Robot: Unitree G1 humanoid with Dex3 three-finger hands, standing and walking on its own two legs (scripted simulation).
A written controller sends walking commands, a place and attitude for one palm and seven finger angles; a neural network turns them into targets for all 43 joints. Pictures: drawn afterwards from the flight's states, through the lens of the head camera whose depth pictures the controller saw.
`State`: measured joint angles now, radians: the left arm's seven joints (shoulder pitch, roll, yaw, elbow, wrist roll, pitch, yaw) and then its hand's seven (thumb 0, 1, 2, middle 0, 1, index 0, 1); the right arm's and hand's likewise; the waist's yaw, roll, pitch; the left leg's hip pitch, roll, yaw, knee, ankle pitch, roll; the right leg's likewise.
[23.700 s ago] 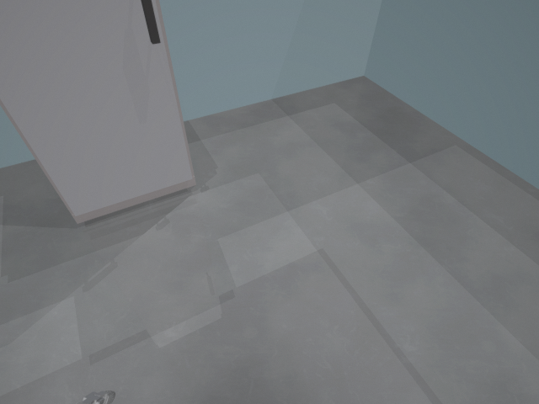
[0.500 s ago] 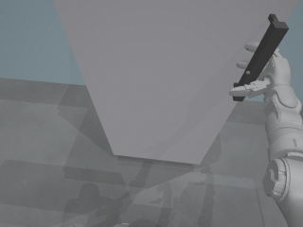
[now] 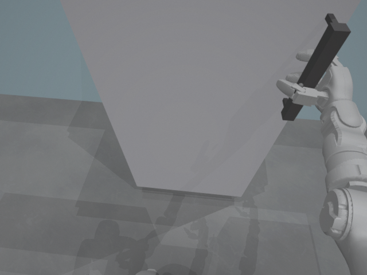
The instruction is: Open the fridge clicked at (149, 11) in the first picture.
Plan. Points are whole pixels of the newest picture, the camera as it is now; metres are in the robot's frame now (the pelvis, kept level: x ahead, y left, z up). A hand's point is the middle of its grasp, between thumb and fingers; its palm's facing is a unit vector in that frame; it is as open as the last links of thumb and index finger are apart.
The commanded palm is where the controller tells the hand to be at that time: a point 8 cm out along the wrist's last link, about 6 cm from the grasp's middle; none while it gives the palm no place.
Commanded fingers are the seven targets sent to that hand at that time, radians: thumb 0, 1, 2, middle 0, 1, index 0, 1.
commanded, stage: grip the handle and tug to test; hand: right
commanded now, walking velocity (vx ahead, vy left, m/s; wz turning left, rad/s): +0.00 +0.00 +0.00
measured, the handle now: (306, 73) +0.54 -0.18 +0.16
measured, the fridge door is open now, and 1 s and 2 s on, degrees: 0 0 6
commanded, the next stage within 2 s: pull the door a little, standing still in 0.96 s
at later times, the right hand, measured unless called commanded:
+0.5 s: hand (300, 85) +0.49 -0.16 +0.16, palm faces -0.04 +1.00 +0.00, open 5.8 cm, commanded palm +0.47 -0.21 +0.16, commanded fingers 0.00 -0.90 -0.90 0.45 1.40 0.45 1.40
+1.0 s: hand (300, 85) +0.49 -0.16 +0.16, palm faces -0.04 +1.00 +0.00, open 6.0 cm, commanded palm +0.44 -0.21 +0.16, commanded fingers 0.00 -0.90 -0.90 0.45 1.40 0.45 1.40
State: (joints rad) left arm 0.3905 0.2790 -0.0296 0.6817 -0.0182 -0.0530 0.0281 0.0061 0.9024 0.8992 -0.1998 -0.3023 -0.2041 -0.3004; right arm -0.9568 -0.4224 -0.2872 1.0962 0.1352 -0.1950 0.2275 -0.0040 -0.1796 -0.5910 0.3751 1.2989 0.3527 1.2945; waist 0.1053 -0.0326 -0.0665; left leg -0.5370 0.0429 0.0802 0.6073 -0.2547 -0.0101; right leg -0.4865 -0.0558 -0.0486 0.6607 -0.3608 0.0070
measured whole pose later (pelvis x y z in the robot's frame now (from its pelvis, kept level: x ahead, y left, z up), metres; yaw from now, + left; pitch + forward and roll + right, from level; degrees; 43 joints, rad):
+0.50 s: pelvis +0.00 +0.00 +0.00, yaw +0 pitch +11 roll +1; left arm 0.40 0.28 -0.03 0.68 -0.02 -0.05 0.03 0.01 0.90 0.90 -0.20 -0.30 -0.20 -0.30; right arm -0.95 -0.42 -0.30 1.10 0.13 -0.20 0.22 0.01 -0.66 -0.80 0.41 1.40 0.39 1.40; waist 0.11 -0.03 -0.07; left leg -0.54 0.04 0.07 0.61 -0.25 -0.01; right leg -0.49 -0.06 -0.06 0.66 -0.36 0.00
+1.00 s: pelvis +0.03 +0.00 +0.01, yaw +3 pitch +10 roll +1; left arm 0.38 0.27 -0.01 0.63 -0.03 -0.02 0.01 0.01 0.90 0.90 -0.20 -0.30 -0.20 -0.30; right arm -0.71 -0.37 -0.31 0.78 0.17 -0.09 0.20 0.01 -0.69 -0.78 0.37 1.40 0.34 1.40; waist 0.09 -0.05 -0.10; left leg -0.45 0.02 0.04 0.54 -0.26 -0.02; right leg -0.38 -0.07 -0.09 0.59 -0.37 0.01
